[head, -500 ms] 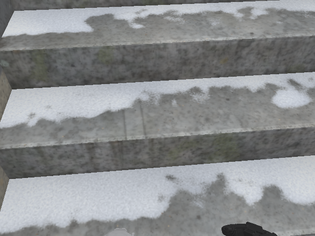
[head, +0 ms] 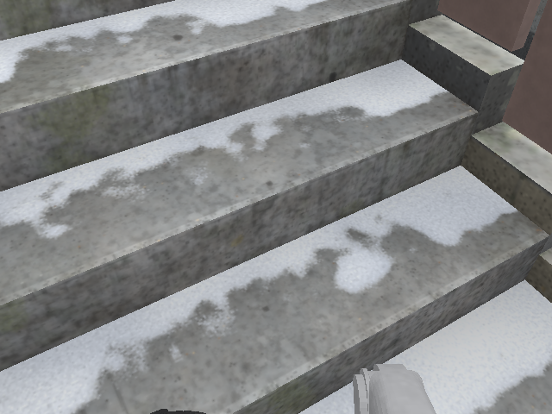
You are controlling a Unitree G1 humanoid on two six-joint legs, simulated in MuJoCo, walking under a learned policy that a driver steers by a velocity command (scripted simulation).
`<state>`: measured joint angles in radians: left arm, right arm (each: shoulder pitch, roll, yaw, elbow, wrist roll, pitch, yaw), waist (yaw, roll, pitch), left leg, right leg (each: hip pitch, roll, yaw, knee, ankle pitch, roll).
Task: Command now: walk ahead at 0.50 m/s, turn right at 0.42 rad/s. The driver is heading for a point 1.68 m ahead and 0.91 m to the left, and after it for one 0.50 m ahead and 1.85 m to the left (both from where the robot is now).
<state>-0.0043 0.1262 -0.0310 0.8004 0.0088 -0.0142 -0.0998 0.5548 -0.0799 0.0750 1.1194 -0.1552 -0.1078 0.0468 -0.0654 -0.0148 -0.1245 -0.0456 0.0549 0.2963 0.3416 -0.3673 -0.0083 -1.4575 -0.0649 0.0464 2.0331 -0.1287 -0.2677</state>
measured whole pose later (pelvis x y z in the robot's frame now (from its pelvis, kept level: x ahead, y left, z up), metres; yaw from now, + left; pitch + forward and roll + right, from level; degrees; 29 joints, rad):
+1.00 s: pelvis +0.55 +0.04 +0.30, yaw +23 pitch +7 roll +2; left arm 0.11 0.24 -0.01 0.94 0.06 -0.07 -0.07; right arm 0.51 -0.15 -0.01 1.18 -0.06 -0.03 0.07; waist -0.03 -0.04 -0.17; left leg -0.48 -0.16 -0.05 0.81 -0.45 0.08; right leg -1.11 -0.01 0.19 1.96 -0.06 -0.19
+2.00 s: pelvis +1.00 +0.33 +0.59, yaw +53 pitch +6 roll +4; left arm 0.43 0.18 0.02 1.14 0.06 -0.12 -0.14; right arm 0.06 -0.19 -0.02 0.92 -0.05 -0.02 0.06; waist -0.01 -0.02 -0.13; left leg -0.75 -0.08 0.14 1.10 -0.46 0.10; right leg -0.44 -0.04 0.15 1.56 0.01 -0.09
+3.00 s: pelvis +1.34 +0.80 +0.83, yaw +53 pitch +4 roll +0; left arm 0.48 0.14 0.02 1.11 0.05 -0.13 -0.05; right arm -0.11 -0.17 -0.05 0.79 -0.04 -0.09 0.04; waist 0.07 0.00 -0.07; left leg -0.54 0.00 0.09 0.59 -0.14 0.07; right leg 0.00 -0.02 0.02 0.65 -0.46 -0.01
